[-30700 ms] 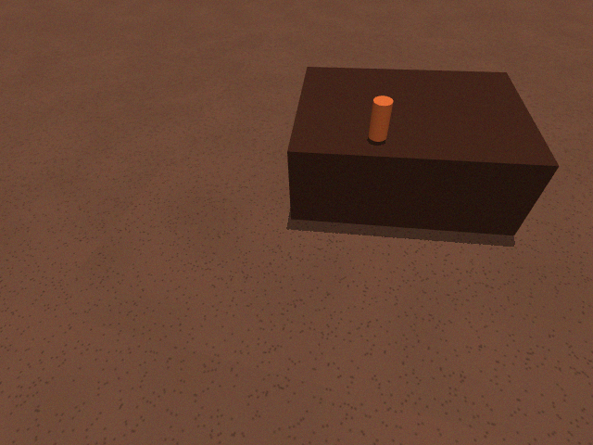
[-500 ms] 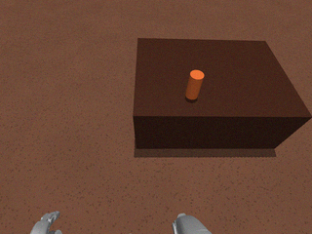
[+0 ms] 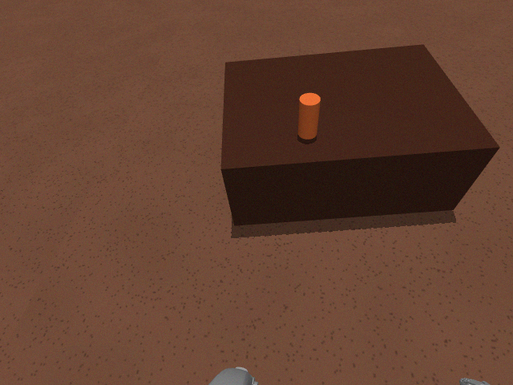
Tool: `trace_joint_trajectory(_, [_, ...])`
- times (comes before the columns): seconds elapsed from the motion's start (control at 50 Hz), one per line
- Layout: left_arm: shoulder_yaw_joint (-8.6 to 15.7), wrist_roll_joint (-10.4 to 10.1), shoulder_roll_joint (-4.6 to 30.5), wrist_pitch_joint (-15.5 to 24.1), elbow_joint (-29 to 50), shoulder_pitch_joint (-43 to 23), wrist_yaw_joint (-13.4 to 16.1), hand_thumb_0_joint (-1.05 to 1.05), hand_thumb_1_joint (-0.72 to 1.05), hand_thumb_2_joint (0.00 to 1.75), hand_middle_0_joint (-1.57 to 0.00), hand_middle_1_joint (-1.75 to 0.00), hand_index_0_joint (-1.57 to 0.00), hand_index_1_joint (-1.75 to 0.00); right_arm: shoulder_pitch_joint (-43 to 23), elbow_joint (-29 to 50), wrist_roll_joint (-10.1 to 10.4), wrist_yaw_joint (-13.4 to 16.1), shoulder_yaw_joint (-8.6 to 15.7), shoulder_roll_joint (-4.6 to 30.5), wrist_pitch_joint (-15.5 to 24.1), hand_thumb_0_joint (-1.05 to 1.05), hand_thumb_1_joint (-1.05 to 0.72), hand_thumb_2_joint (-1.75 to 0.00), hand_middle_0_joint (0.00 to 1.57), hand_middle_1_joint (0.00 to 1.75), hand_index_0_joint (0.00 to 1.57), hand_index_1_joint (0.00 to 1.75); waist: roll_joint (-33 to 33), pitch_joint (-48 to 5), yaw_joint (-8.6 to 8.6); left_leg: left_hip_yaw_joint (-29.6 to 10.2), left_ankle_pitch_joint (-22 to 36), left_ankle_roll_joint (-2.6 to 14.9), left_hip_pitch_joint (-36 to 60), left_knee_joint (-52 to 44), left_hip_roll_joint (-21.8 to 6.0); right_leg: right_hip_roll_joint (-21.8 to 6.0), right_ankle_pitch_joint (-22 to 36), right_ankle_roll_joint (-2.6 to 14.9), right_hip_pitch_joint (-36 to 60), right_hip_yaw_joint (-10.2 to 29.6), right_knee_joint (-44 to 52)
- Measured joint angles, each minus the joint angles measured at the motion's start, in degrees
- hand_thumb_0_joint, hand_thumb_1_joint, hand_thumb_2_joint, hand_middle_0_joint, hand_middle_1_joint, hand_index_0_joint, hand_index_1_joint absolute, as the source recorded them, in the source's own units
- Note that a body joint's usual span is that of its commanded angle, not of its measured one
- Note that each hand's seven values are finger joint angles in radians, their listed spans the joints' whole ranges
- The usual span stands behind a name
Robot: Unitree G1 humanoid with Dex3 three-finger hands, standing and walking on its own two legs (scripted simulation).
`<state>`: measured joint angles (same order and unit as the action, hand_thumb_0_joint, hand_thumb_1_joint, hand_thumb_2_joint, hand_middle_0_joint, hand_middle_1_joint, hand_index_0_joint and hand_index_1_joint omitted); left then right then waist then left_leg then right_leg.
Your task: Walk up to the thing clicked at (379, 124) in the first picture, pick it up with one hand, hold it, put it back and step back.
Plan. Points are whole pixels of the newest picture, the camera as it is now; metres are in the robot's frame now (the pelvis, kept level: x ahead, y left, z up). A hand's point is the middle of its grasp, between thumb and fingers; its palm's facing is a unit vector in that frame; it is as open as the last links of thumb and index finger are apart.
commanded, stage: step back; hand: right
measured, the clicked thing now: (308, 116) +1.04 -0.12 -0.30
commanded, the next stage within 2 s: stand in 1.34 s
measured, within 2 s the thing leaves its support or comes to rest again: neither
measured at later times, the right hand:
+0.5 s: hand out of the picture -0.01 -0.30 -0.14, palm faces -0.05 +0.90 -0.43, open 7.4 cm
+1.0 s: hand out of the picture -0.06 -0.27 -0.15, palm faces -0.07 +0.94 -0.34, open 7.4 cm
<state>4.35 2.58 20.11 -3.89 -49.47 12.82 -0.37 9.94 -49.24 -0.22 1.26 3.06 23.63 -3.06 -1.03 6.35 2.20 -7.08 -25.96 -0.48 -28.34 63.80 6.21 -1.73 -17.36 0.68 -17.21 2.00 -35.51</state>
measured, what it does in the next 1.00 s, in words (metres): walks backwards: left foot, then right foot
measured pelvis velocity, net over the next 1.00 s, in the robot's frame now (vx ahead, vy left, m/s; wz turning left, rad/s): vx -0.15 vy -0.02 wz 0.05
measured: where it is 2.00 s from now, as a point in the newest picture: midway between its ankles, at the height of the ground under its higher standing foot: outside the picture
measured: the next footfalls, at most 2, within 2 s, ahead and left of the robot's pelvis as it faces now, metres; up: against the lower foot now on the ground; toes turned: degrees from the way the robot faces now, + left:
left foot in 0.14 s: -0.09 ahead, +0.10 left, +0.00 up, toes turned +3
right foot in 0.44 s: -0.12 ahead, -0.14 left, +0.00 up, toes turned +1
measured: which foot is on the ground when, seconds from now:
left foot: up 0.00-0.12, down 0.14-1.00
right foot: down 0.00-0.16, up 0.18-0.42, down 0.44-1.00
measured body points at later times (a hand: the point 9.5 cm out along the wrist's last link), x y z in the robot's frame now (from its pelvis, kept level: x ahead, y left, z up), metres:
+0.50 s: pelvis -0.14 -0.03 -0.01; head -0.11 -0.03 +0.44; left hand -0.08 +0.28 -0.13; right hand -0.01 -0.35 -0.11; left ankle -0.08 +0.11 -0.73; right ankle -0.17 -0.16 -0.73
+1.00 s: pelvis -0.15 -0.02 +0.00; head -0.14 -0.02 +0.45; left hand -0.09 +0.30 -0.12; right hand -0.06 -0.32 -0.13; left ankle -0.13 +0.09 -0.73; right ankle -0.17 -0.15 -0.73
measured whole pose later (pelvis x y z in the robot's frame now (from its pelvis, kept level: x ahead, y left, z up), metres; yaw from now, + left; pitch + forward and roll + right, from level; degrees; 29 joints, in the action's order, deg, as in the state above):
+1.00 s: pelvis -0.15 -0.02 +0.00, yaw +3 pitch -2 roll -1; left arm 2.9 1.8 21.6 1.8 -57.9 10.5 -0.4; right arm 11.3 -57.9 -1.4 -1.0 2.2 20.3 -0.2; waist -1.0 2.4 1.3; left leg -2.0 -22.7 0.3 -16.7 36.8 0.5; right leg -0.6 -19.7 -0.1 -10.0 -1.3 -31.4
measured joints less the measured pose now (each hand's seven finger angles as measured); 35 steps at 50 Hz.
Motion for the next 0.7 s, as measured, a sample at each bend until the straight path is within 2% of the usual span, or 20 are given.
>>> trace_joint_trajectory(0.04, [0.1,0.2,0.4,0.2,1.5,-1.4,0.4,0.01,0.9,0.9,-0.2,-0.3,-0.21,-0.3,1.2,-0.4,0.0,0.3,-0.2,0.0,0.3,0.01,-0.9,-0.9,0.2,0.3,0.2,0.3,-0.3,0.3,-0.64,0.7,-1.2,-0.28,3.4,-3.2,-1.0,-0.1,1.0,-0.17,-1.5,-1.2,-0.1])
trace_joint_trajectory(0.08, [0.2,0.3,1.0,0.4,3.2,-3.4,0.9,0.01,0.9,0.9,-0.2,-0.3,-0.21,-0.3,2.2,-0.8,-0.3,0.5,-0.5,-0.4,0.6,0.01,-0.9,-0.9,0.2,0.3,0.2,0.3,-0.3,1.2,-1.4,2.4,-2.2,-0.4,7.5,-10.7,-2.8,-0.3,1.6,-0.3,-3.2,-2.9,-1.0])
trace_joint_trajectory(0.12, [0.3,-0.1,1.7,0.4,5.0,-5.5,1.2,0.01,0.9,0.9,-0.2,-0.3,-0.21,-0.3,2.9,-1.1,-0.7,0.5,-0.7,-1.0,1.2,0.01,-0.9,-0.9,0.2,0.3,0.2,0.3,0.3,2.3,-1.97,4.5,0.8,-0.16,12.2,-21.7,-4.3,-0.9,1.3,-0.48,-5.3,-4.4,-3.7])
trace_joint_trajectory(0.14, [0.3,-0.4,2.3,0.3,5.7,-6.7,1.2,0.01,0.9,0.9,-0.2,-0.3,-0.21,-0.3,2.8,-1.5,-0.9,0.5,-0.6,-1.7,1.5,0.01,-0.9,-0.9,0.2,0.3,0.2,0.3,1.5,3.3,-2.05,5.3,3.8,0.41,13.9,-26.0,-3.9,-1.7,0.9,-0.69,-6.4,-4.6,-5.7])
trace_joint_trajectory(0.16, [0.5,-0.7,3.1,0.0,5.9,-7.8,1.3,0.01,0.9,0.9,-0.2,-0.3,-0.21,-0.3,2.1,-2.2,-1.1,0.5,-0.7,-3.1,1.5,0.01,-0.9,-0.9,0.2,0.3,0.2,0.3,4.2,4.8,-1.4,6.5,4.9,1.0,14.7,-27.0,-2.4,-3.1,0.8,-0.73,-7.0,-3.2,-7.3])
trace_joint_trajectory(0.18, [0.6,-0.9,3.4,-0.3,5.9,-8.3,1.3,0.01,0.9,0.9,-0.2,-0.3,-0.21,-0.3,1.8,-2.4,-1.4,0.2,-1.0,-4.0,1.5,0.01,-0.9,-0.9,0.2,0.3,0.2,0.3,5.9,5.5,-0.77,7.4,5.4,1.37,14.8,-27.1,-1.8,-3.1,0.3,-0.26,-7.8,-1.6,-9.1])
trace_joint_trajectory(0.22, [0.2,-1.2,2.7,-1.2,5.1,-8.2,1.4,0.01,0.9,0.9,-0.2,-0.3,-0.21,-0.3,2.1,-1.9,-1.7,-0.4,-1.7,-4.2,1.3,0.01,-0.9,-0.89,0.2,0.3,0.2,0.3,4.8,4.7,-1.71,6.2,5.8,1.81,13.2,-26.1,-3.3,0.7,-9.1,-0.16,-9.4,0.1,-16.8])
trace_joint_trajectory(0.24, [-0.1,-1.3,2.2,-1.6,4.6,-8.2,1.2,0.01,0.9,0.9,-0.2,-0.3,-0.2,-0.3,2.2,-1.8,-1.8,-0.4,-1.8,-4.1,1.4,0.01,-0.9,-0.89,0.21,0.3,0.2,0.3,3.8,4.2,-2.38,5.2,6.4,1.89,12.6,-26.2,-4.3,2.6,-11.7,-0.15,-9.9,0.7,-21.6])
trace_joint_trajectory(0.28, [-0.4,-1.8,1.9,-1.8,4.0,-7.5,0.7,0.01,0.9,0.9,-0.2,-0.3,-0.21,-0.3,2.0,-1.5,-2.0,-0.1,-1.9,-4.0,1.6,0.01,-0.9,-0.89,0.21,0.3,0.2,0.3,3.0,2.9,-2.37,4.7,8.3,1.78,12.0,-28.0,-5.8,5.5,-12.6,0.11,-10.3,3.0,-28.8])
trace_joint_trajectory(0.32, [-0.4,-1.9,1.8,-1.2,3.6,-6.3,0.3,0.01,0.9,0.9,-0.2,-0.3,-0.21,-0.3,1.5,-1.1,-1.9,0.0,-1.8,-3.6,2.0,0.01,-0.9,-0.89,0.21,0.3,0.21,0.3,3.0,1.6,-1.76,5.1,10.0,1.3,11.0,-29.4,-6.9,6.3,-11.5,0.25,-9.1,4.6,-30.9])
trace_joint_trajectory(0.36, [-0.4,-1.8,1.8,-0.5,2.8,-5.1,-0.1,0.01,0.9,0.9,-0.2,-0.3,-0.21,-0.3,0.6,-0.7,-1.9,0.0,-1.3,-3.0,2.4,0.01,-0.9,-0.89,0.21,0.3,0.21,0.3,3.0,0.9,-1.48,5.5,11.0,0.99,10.1,-29.9,-7.5,5.1,-10.8,-0.25,-5.3,4.5,-25.2])
trace_joint_trajectory(0.42, [-0.7,-1.6,2.1,1.1,0.8,-3.0,-0.3,0.01,0.9,0.9,-0.2,-0.3,-0.21,-0.3,-1.2,0.2,-2.1,-0.5,-0.9,-2.1,2.5,0.01,-0.9,-0.89,0.21,0.3,0.21,0.3,3.2,-0.1,-0.88,7.1,11.1,0.76,8.2,-28.2,-8.3,2.3,-10.6,-0.68,2.1,2.6,-8.6])
trace_joint_trajectory(0.44, [-0.7,-1.5,2.2,1.7,-0.1,-2.3,-0.2,0.01,0.9,0.9,-0.2,-0.3,-0.21,-0.3,-1.8,0.4,-2.1,-0.7,-0.8,-1.7,2.3,0.01,-0.9,-0.89,0.21,0.3,0.21,0.3,3.1,-0.4,-0.7,7.6,10.7,0.4,7.3,-26.7,-8.8,1.8,-8.5,-0.48,5.0,1.9,-1.6])
trace_joint_trajectory(0.46, [-0.5,-1.2,1.5,2.4,-1.6,-2.2,0.0,0.01,0.9,0.9,-0.2,-0.3,-0.21,-0.3,-2.7,0.4,-2.0,-0.8,-0.6,-1.0,2.1,0.01,-0.9,-0.89,0.21,0.3,0.2,0.3,1.4,0.0,-0.78,7.1,10.0,0.18,6.6,-24.7,-10.1,2.9,-5.4,-0.7,6.4,1.2,1.5])
trace_joint_trajectory(0.48, [-0.6,-0.8,0.6,2.9,-2.8,-2.0,0.2,0.01,0.9,0.9,-0.2,-0.3,-0.21,-0.3,-3.1,0.1,-1.9,-0.7,-0.3,-0.3,1.8,0.01,-0.9,-0.89,0.21,0.3,0.2,0.3,-0.8,0.5,-1.28,5.4,8.9,0.87,6.1,-22.9,-11.0,4.4,-4.2,-0.82,7.1,0.2,2.0])
trace_joint_trajectory(0.5, [-0.8,-0.4,0.0,3.2,-3.6,-1.2,0.1,0.01,0.9,0.9,-0.2,-0.3,-0.21,-0.3,-2.8,-0.2,-1.8,-0.6,-0.1,-0.1,1.6,0.01,-0.9,-0.89,0.21,0.3,0.2,0.3,-1.9,0.0,-1.5,3.6,5.9,1.13,5.6,-21.5,-10.4,4.9,-3.9,-0.86,7.1,-0.3,1.8])
trace_joint_trajectory(0.54, [-1.2,-0.1,-0.3,3.4,-4.5,0.5,-0.1,0.01,0.9,0.9,-0.2,-0.3,-0.21,-0.3,-1.4,-1.4,-1.6,-0.6,-0.1,-0.5,1.3,0.01,-0.9,-0.9,0.2,0.3,0.2,0.3,-1.2,-2.0,-0.29,2.7,0.6,0.77,5.2,-18.8,-7.8,4.1,-4.1,-0.37,6.1,0.7,0.7])
trace_joint_trajectory(0.56, [-1.2,-0.1,-0.3,3.5,-5.0,1.1,-0.1,0.01,0.9,0.9,-0.2,-0.3,-0.21,-0.3,-0.8,-2.1,-1.3,-0.9,-0.2,-0.5,1.3,0.01,-0.9,-0.9,0.2,0.3,0.2,0.3,-0.8,-2.7,0.07,2.7,0.2,0.6,5.5,-17.9,-7.0,3.5,-4.1,-0.27,6.0,1.1,0.6])
trace_joint_trajectory(0.66, [-1.3,-0.2,-0.3,4.2,-5.9,0.9,-0.2,0.01,0.9,0.9,-0.2,-0.3,-0.21,-0.3,2.2,-5.3,-1.0,-1.7,-0.2,-0.2,1.8,0.01,-0.9,-0.9,0.2,0.3,0.2,0.3,-1.5,-4.0,-0.48,3.4,1.7,0.56,9.6,-22.7,-6.2,1.9,-3.9,-1.36,5.7,-0.7,0.6])
trace_joint_trajectory(0.7, [-1.2,-0.4,0.5,4.2,-5.8,0.0,-0.3,0.01,0.9,0.9,-0.2,-0.3,-0.21,-0.3,2.4,-6.8,-1.1,-1.8,-0.2,-1.2,2.2,0.01,-0.9,-0.9,0.2,0.3,0.2,0.3,0.0,-3.0,-0.34,4.5,7.9,0.64,11.9,-27.6,-5.0,0.3,-4.5,-1.93,5.4,-0.6,-0.7])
